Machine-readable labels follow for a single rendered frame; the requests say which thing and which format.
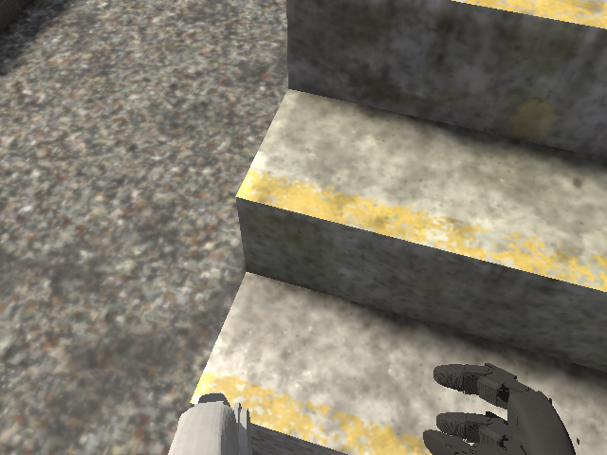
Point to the left robot shin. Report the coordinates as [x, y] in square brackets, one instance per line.
[210, 397]

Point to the robot right hand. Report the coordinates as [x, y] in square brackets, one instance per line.
[533, 426]

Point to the robot left thigh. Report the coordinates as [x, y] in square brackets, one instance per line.
[213, 428]

